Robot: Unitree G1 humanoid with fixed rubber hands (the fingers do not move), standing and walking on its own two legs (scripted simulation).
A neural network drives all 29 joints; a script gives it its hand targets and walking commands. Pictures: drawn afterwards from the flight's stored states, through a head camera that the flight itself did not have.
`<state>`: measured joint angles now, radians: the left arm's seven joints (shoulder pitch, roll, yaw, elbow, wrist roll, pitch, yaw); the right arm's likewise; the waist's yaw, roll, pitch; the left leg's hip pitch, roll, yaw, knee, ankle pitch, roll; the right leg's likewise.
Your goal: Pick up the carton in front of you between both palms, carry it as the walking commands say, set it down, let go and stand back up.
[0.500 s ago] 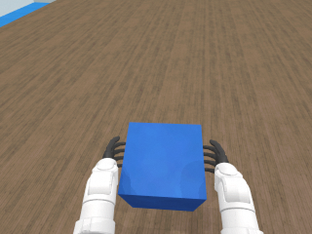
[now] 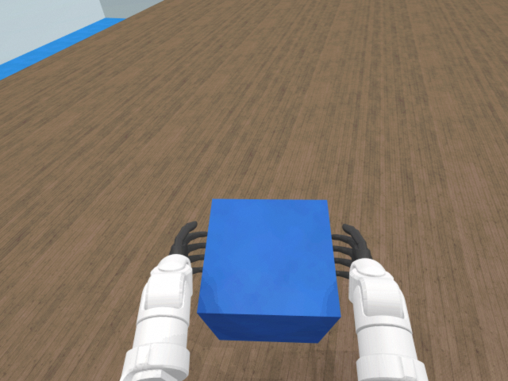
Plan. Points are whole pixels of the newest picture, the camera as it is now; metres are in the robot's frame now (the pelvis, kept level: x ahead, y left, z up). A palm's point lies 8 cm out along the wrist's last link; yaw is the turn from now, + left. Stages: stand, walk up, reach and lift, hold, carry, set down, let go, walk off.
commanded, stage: hold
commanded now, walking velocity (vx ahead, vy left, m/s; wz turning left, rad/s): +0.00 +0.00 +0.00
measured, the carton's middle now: (268, 275) +0.33 +0.00 -0.06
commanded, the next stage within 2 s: set down in 0.26 s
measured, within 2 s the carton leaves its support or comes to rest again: neither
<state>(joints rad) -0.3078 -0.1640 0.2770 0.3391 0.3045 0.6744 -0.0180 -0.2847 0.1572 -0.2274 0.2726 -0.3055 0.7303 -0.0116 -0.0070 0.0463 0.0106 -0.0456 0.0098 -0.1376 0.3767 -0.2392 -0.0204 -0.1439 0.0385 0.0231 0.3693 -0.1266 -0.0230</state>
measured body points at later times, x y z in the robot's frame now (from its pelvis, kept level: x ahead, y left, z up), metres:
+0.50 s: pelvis +0.00 +0.03 +0.00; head -0.01 +0.02 +0.45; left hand +0.33 +0.16 +0.02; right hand +0.32 -0.14 +0.01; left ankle -0.01 +0.16 -0.74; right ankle +0.05 -0.10 -0.74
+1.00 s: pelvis -0.04 +0.02 -0.09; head +0.19 -0.02 +0.29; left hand +0.38 +0.11 -0.18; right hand +0.36 -0.18 -0.18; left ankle -0.01 +0.16 -0.74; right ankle +0.05 -0.10 -0.74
